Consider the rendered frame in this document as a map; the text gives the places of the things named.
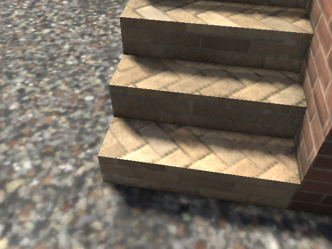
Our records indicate stairs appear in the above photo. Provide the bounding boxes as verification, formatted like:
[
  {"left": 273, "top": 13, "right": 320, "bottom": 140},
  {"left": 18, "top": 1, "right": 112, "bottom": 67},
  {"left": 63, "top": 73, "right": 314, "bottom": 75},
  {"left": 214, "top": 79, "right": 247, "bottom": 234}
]
[{"left": 98, "top": 0, "right": 314, "bottom": 209}]

